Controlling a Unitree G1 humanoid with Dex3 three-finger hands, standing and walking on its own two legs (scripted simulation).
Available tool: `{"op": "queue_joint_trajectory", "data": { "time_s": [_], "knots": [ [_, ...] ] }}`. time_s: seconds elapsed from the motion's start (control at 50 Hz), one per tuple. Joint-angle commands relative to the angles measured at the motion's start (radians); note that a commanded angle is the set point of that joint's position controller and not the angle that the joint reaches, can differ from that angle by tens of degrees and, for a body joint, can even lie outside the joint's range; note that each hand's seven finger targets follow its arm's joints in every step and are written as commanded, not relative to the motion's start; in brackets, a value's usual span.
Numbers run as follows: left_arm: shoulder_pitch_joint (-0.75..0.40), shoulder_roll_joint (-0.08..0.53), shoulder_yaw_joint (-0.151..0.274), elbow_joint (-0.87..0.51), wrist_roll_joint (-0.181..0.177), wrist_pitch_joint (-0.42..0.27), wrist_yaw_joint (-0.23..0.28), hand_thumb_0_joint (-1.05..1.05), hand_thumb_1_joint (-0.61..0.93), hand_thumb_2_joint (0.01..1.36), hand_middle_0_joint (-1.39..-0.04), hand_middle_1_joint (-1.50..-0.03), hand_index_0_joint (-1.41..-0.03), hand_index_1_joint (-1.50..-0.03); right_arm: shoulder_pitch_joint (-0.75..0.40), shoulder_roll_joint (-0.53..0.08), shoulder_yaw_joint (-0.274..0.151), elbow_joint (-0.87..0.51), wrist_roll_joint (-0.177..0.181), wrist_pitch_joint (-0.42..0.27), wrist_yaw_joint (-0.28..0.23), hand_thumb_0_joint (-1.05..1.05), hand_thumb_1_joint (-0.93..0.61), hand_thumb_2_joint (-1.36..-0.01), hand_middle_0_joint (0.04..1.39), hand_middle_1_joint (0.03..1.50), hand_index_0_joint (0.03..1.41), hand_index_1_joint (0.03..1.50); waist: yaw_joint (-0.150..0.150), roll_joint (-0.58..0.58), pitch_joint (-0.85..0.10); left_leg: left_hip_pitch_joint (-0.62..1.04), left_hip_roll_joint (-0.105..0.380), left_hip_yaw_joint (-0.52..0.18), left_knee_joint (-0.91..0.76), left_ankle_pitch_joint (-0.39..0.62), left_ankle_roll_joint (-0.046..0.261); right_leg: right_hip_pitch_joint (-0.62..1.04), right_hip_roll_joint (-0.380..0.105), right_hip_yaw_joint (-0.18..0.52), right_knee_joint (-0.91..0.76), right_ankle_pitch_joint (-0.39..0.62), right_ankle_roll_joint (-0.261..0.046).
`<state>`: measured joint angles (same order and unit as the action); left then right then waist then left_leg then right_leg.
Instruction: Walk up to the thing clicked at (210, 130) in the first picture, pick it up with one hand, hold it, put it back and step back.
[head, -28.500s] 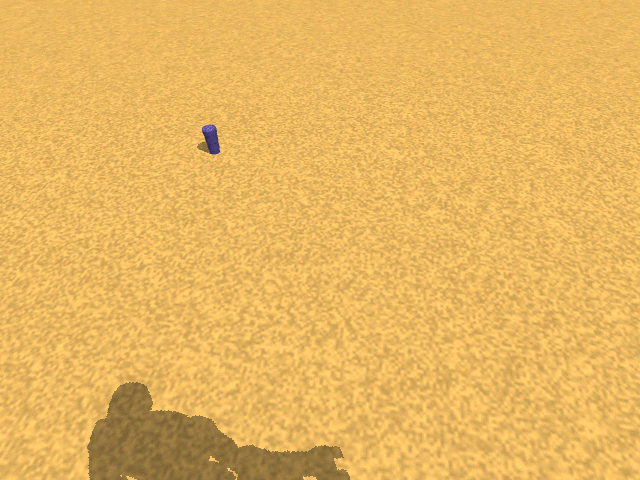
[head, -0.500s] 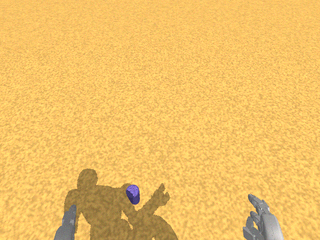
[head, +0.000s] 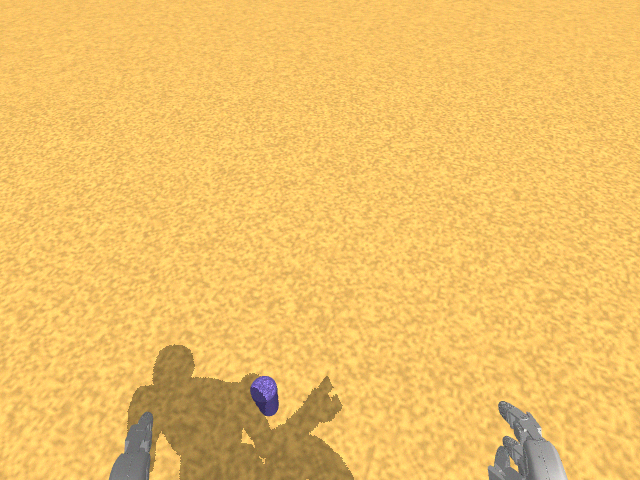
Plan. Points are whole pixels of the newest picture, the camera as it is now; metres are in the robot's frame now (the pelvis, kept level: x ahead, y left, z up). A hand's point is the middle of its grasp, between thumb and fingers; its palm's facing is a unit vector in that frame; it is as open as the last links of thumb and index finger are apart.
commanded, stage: home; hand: left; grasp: from the side
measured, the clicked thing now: (266, 398) +0.48 +0.17 -0.65
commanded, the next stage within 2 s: stand in 0.68 s
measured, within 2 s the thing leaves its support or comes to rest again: neither
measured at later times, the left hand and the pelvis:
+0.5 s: hand out of the picture +0.16 +0.18 -0.06, palm faces +0.11 -0.95 -0.28, open 17.2 cm; pelvis +0.00 +0.00 +0.00, yaw +0 degrees
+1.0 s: hand out of the picture +0.17 +0.18 -0.06, palm faces +0.10 -0.95 -0.28, open 14.7 cm; pelvis +0.00 +0.00 +0.00, yaw +0 degrees
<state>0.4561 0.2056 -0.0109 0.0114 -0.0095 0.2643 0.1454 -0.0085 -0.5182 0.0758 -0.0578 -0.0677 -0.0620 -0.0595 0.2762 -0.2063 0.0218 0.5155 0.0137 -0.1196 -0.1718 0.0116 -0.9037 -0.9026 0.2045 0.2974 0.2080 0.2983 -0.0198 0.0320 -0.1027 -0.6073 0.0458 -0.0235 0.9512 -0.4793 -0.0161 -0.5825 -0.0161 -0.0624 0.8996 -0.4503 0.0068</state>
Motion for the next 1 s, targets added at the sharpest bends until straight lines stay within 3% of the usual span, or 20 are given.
{"op": "queue_joint_trajectory", "data": {
  "time_s": [0.0, 0.16, 0.26, 0.32, 0.38, 0.4, 0.48, 0.58, 0.6, 0.62, 0.68, 0.72, 0.74, 0.76, 0.78, 0.8, 0.82, 0.96, 0.98],
  "knots": [
    [-0.024, 0.092, 0.052, -0.174, 0.008, -0.047, 0.007, 0.000, -0.527, 0.077, -0.051, -0.066, -0.056, -0.062, -0.063, -0.123, -0.051, -0.156, -0.002, -0.058, -0.013, 0.000, -0.899, -0.905, 0.201, 0.301, 0.201, 0.301, -0.007, 0.008, -0.088, 0.076, -0.032, 0.011, -0.163, 0.234, 0.015, 0.055, 0.038, -0.011, -0.134, 0.201, -0.014],
    [-0.040, 0.110, 0.069, -0.193, 0.007, -0.051, 0.003, 0.000, -0.503, 0.091, -0.053, -0.070, -0.058, -0.066, -0.077, -0.118, -0.047, -0.160, -0.003, -0.062, -0.017, 0.000, -0.899, -0.905, 0.200, 0.301, 0.201, 0.301, 0.002, 0.003, -0.068, 0.048, -0.042, 0.025, -0.163, 0.151, 0.023, 0.045, 0.027, 0.001, -0.165, 0.136, -0.009],
    [-0.013, 0.092, 0.055, -0.191, 0.007, -0.052, 0.001, 0.000, -0.504, 0.090, -0.053, -0.069, -0.058, -0.065, -0.064, -0.119, -0.050, -0.158, -0.005, -0.063, -0.020, 0.000, -0.899, -0.904, 0.200, 0.301, 0.201, 0.301, -0.007, -0.009, -0.132, 0.086, -0.038, 0.020, -0.143, 0.251, 0.021, 0.077, 0.030, -0.001, -0.143, 0.226, -0.009],
    [-0.011, 0.097, 0.060, -0.182, 0.008, -0.053, 0.001, 0.000, -0.504, 0.090, -0.053, -0.069, -0.058, -0.065, -0.068, -0.115, -0.046, -0.155, -0.005, -0.062, -0.019, 0.000, -0.898, -0.904, 0.201, 0.301, 0.201, 0.301, -0.004, -0.018, -0.113, 0.074, -0.040, 0.030, -0.129, 0.264, 0.025, 0.079, 0.025, 0.006, -0.149, 0.255, -0.003],
    [-0.017, 0.082, 0.045, -0.164, 0.008, -0.053, -0.002, 0.000, -0.511, 0.085, -0.053, -0.068, -0.057, -0.064, -0.074, -0.112, -0.043, -0.155, -0.005, -0.062, -0.019, 0.000, -0.898, -0.904, 0.201, 0.301, 0.201, 0.301, -0.006, -0.011, -0.072, 0.057, -0.041, 0.032, -0.144, 0.204, 0.025, 0.053, 0.023, 0.006, -0.164, 0.194, -0.005],
    [-0.047, 0.103, 0.065, -0.197, 0.007, -0.056, 0.000, 0.000, -0.513, 0.084, -0.052, -0.067, -0.056, -0.064, -0.070, -0.118, -0.048, -0.156, -0.006, -0.062, -0.021, 0.000, -0.898, -0.904, 0.200, 0.301, 0.201, 0.301, -0.009, -0.020, -0.096, 0.061, -0.040, 0.025, -0.145, 0.193, 0.026, 0.060, 0.025, 0.005, -0.163, 0.180, -0.005],
    [-0.016, 0.106, 0.065, -0.194, 0.007, -0.056, 0.000, 0.000, -0.496, 0.093, -0.054, -0.069, -0.058, -0.066, -0.075, -0.116, -0.047, -0.158, -0.004, -0.064, -0.020, 0.000, -0.898, -0.904, 0.200, 0.301, 0.201, 0.301, 0.004, -0.006, -0.093, 0.060, -0.043, 0.030, -0.148, 0.196, 0.025, 0.068, 0.021, 0.008, -0.161, 0.183, -0.007],
    [-0.030, 0.091, 0.049, -0.193, 0.006, -0.056, -0.002, 0.000, -0.507, 0.087, -0.053, -0.067, -0.057, -0.064, -0.077, -0.120, -0.048, -0.158, -0.004, -0.068, -0.020, 0.000, -0.898, -0.904, 0.200, 0.301, 0.201, 0.301, -0.006, -0.005, -0.076, 0.058, -0.038, 0.022, -0.166, 0.158, 0.023, 0.046, 0.028, 0.000, -0.159, 0.141, -0.011],
    [-0.022, 0.103, 0.068, -0.201, 0.007, -0.057, 0.000, 0.000, -0.510, 0.085, -0.053, -0.067, -0.056, -0.064, -0.070, -0.115, -0.048, -0.154, -0.005, -0.068, -0.021, 0.000, -0.898, -0.904, 0.200, 0.301, 0.201, 0.301, 0.002, 0.010, -0.092, 0.062, -0.039, 0.022, -0.160, 0.176, 0.022, 0.060, 0.027, 0.000, -0.158, 0.157, -0.012],
    [-0.011, 0.091, 0.054, -0.185, 0.008, -0.055, -0.003, 0.000, -0.507, 0.086, -0.053, -0.067, -0.056, -0.064, -0.066, -0.118, -0.049, -0.155, -0.006, -0.067, -0.021, 0.000, -0.898, -0.904, 0.200, 0.301, 0.201, 0.301, -0.008, -0.009, -0.101, 0.069, -0.037, 0.022, -0.154, 0.197, 0.024, 0.060, 0.028, 0.000, -0.152, 0.178, -0.011],
    [-0.003, 0.098, 0.058, -0.199, 0.007, -0.057, -0.001, 0.000, -0.492, 0.095, -0.055, -0.070, -0.058, -0.067, -0.062, -0.116, -0.049, -0.152, -0.006, -0.067, -0.020, 0.000, -0.898, -0.904, 0.201, 0.301, 0.201, 0.301, -0.002, 0.004, -0.113, 0.081, -0.036, 0.019, -0.148, 0.245, 0.019, 0.069, 0.032, -0.006, -0.141, 0.215, -0.012],
    [-0.013, 0.106, 0.065, -0.196, 0.008, -0.056, 0.001, 0.000, -0.487, 0.097, -0.055, -0.070, -0.058, -0.067, -0.067, -0.119, -0.051, -0.155, -0.007, -0.068, -0.021, 0.000, -0.898, -0.904, 0.201, 0.301, 0.201, 0.301, 0.005, 0.001, -0.112, 0.068, -0.037, 0.018, -0.151, 0.229, 0.020, 0.071, 0.032, -0.006, -0.142, 0.204, -0.012],
    [-0.039, 0.096, 0.052, -0.189, 0.008, -0.056, 0.000, 0.000, -0.500, 0.089, -0.054, -0.067, -0.056, -0.064, -0.071, -0.121, -0.049, -0.154, -0.005, -0.070, -0.020, 0.000, -0.898, -0.903, 0.200, 0.301, 0.201, 0.301, -0.007, 0.008, -0.073, 0.059, -0.036, 0.020, -0.159, 0.190, 0.020, 0.047, 0.031, -0.004, -0.148, 0.168, -0.012],
    [-0.021, 0.093, 0.055, -0.186, 0.009, -0.056, 0.000, 0.000, -0.501, 0.089, -0.054, -0.067, -0.057, -0.065, -0.070, -0.117, -0.049, -0.157, -0.007, -0.069, -0.022, 0.000, -0.898, -0.903, 0.200, 0.301, 0.201, 0.301, -0.003, -0.013, -0.098, 0.067, -0.035, 0.019, -0.153, 0.208, 0.022, 0.061, 0.031, -0.003, -0.150, 0.185, -0.011],
    [-0.028, 0.088, 0.045, -0.186, 0.009, -0.056, 0.000, 0.000, -0.421, 0.169, -0.134, -0.147, -0.137, -0.145, -0.068, -0.119, -0.050, -0.158, -0.006, -0.070, -0.023, 0.000, -0.900, -0.900, 0.200, 0.300, 0.200, 0.300, -0.009, -0.017, -0.086, 0.063, -0.036, 0.020, -0.154, 0.199, 0.023, 0.054, 0.030, -0.002, -0.152, 0.179, -0.010],
    [-0.018, 0.099, 0.063, -0.198, 0.007, -0.056, -0.001, 0.000, -0.341, 0.249, -0.200, -0.227, -0.200, -0.225, -0.065, -0.120, -0.051, -0.157, -0.005, -0.069, -0.022, 0.000, -0.900, -0.900, 0.200, 0.300, 0.200, 0.300, 0.000, -0.008, -0.109, 0.072, -0.036, 0.021, -0.151, 0.219, 0.022, 0.066, 0.029, -0.002, -0.148, 0.194, -0.011],
    [-0.015, 0.092, 0.050, -0.191, 0.007, -0.056, -0.002, 0.000, -0.261, 0.329, -0.200, -0.300, -0.200, -0.301, -0.067, -0.118, -0.047, -0.156, -0.005, -0.070, -0.021, 0.000, -0.900, -0.900, 0.200, 0.300, 0.200, 0.300, -0.003, -0.012, -0.090, 0.060, -0.038, 0.021, -0.151, 0.206, 0.023, 0.060, 0.027, -0.002, -0.152, 0.185, -0.010],
    [-0.023, 0.096, 0.052, -0.204, 0.007, -0.052, -0.001, 0.000, 0.299, 0.889, -0.200, -0.300, -0.200, -0.301, -0.066, -0.121, -0.049, -0.151, -0.006, -0.072, -0.022, 0.000, -0.900, -0.900, 0.200, 0.300, 0.200, 0.300, 0.001, 0.016, -0.093, 0.073, -0.031, 0.011, -0.171, 0.205, 0.017, 0.056, 0.034, -0.012, -0.138, 0.174, -0.017],
    [-0.013, 0.087, 0.050, -0.199, 0.009, -0.052, -0.001, 0.000, 0.379, 0.900, -0.200, -0.300, -0.200, -0.301, -0.060, -0.121, -0.051, -0.151, -0.006, -0.072, -0.021, 0.000, -0.900, -0.900, 0.200, 0.300, 0.200, 0.300, -0.002, 0.020, -0.105, 0.083, -0.030, 0.012, -0.166, 0.229, 0.015, 0.062, 0.034, -0.010, -0.132, 0.195, -0.019]
  ]
}}
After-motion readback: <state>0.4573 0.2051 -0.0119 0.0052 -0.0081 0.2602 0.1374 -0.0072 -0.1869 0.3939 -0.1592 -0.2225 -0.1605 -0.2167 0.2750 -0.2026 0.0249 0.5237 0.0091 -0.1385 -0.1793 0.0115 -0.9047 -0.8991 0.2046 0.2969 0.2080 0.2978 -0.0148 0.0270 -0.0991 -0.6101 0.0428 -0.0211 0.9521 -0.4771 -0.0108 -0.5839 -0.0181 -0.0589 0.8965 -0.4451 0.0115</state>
